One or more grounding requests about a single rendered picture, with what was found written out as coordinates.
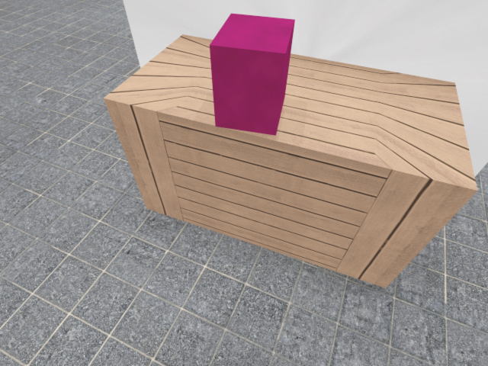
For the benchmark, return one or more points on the pedestal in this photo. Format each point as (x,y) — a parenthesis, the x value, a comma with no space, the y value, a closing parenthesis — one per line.
(366,167)

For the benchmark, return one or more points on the carton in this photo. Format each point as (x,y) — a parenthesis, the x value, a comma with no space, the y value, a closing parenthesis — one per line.
(250,58)

